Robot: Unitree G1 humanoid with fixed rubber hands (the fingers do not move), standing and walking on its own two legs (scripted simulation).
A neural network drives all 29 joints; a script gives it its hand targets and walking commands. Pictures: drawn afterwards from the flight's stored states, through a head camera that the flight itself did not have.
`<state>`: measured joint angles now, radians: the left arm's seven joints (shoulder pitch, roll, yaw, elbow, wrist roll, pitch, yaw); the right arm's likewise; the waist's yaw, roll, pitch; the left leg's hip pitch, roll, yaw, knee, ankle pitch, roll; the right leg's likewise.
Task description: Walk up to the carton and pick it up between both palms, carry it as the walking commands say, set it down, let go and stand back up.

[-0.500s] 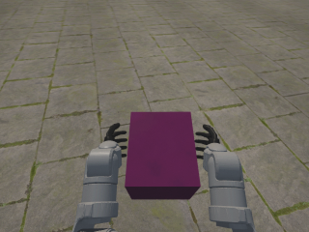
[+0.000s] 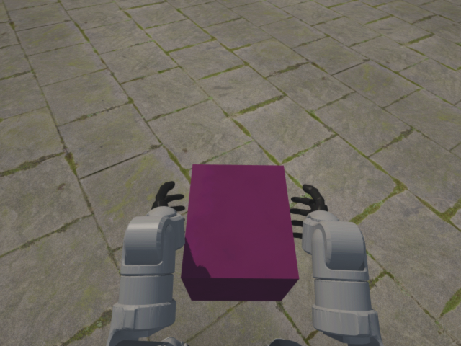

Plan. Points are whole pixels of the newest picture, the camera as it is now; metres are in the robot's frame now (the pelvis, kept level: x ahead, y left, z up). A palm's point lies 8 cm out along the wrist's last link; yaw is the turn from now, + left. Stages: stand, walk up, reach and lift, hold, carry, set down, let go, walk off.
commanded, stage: carry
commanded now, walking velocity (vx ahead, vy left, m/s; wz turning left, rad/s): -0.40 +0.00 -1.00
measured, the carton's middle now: (237, 233) +0.33 +0.01 -0.04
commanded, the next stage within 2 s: none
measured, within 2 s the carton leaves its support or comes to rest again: neither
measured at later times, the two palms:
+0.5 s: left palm (218, 291) +0.19 +0.04 +0.06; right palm out of the picture +0.10 -0.20 +0.05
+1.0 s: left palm out of the picture -0.03 -0.03 +0.06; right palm out of the picture -0.23 -0.19 +0.07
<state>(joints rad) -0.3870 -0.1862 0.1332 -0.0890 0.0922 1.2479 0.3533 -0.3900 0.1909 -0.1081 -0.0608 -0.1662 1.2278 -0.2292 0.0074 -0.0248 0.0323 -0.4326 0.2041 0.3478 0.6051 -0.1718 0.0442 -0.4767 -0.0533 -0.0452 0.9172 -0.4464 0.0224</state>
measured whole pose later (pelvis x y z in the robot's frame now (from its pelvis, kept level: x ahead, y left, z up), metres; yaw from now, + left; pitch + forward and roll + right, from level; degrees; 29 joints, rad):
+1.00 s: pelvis -0.32 +0.14 +0.00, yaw -54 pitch +3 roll +0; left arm -0.39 -0.19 0.13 -0.21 0.10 1.23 0.29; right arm -0.42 0.20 -0.13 -0.19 -0.15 1.19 -0.24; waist 0.01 0.00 0.10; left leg -0.54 0.28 0.27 0.87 -0.51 -0.07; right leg -0.40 0.01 0.00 0.64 -0.31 -0.01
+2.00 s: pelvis -0.45 +0.41 +0.00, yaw -108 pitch +1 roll +3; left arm -0.38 -0.19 0.11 -0.22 0.10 1.25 0.28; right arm -0.41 0.20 -0.14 -0.21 -0.15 1.19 -0.21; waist 0.01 -0.03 0.20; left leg -0.57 0.09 0.05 1.28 -0.48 -0.08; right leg -0.46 0.06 0.13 0.58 -0.15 -0.01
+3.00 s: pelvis -0.23 +0.62 +0.00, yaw -160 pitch +2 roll +3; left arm -0.39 -0.19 0.11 -0.15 0.11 1.25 0.32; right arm -0.41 0.20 -0.14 -0.13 -0.16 1.18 -0.22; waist 0.01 -0.09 0.09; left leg -0.24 -0.06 0.12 0.56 -0.40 -0.02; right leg -0.50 0.05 0.28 0.34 0.11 0.11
